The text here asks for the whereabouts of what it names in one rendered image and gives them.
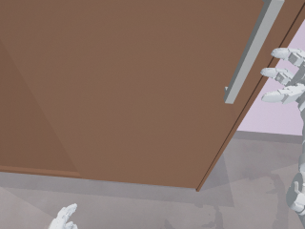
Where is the right robot upper arm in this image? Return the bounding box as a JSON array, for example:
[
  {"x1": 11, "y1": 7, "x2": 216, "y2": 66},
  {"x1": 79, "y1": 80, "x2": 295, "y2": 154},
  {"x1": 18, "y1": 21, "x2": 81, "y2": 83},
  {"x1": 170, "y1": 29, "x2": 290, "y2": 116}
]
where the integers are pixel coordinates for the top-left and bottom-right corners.
[{"x1": 286, "y1": 171, "x2": 305, "y2": 229}]

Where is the left robot hand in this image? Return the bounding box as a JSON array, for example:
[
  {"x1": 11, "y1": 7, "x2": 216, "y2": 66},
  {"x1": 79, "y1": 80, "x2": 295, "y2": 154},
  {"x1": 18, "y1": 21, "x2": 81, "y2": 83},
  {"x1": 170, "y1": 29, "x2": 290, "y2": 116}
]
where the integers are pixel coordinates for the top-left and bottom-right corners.
[{"x1": 48, "y1": 203, "x2": 78, "y2": 229}]

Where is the right robot hand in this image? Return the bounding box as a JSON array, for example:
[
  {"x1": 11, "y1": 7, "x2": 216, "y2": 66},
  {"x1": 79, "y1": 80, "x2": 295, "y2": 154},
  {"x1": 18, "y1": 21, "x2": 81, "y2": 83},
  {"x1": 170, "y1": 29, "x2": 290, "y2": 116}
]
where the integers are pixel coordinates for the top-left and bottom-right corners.
[{"x1": 260, "y1": 48, "x2": 305, "y2": 105}]

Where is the handle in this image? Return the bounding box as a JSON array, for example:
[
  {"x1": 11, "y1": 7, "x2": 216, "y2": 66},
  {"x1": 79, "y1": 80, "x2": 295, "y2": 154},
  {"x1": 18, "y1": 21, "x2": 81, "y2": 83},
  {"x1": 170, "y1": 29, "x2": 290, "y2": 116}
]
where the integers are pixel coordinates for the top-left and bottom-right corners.
[{"x1": 223, "y1": 0, "x2": 285, "y2": 104}]

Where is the wardrobe door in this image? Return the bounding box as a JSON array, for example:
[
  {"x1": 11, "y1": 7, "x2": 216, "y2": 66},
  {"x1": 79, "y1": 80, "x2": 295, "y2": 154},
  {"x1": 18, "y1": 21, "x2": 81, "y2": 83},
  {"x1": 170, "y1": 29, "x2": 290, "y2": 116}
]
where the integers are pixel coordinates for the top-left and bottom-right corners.
[
  {"x1": 0, "y1": 0, "x2": 305, "y2": 189},
  {"x1": 0, "y1": 39, "x2": 78, "y2": 173}
]

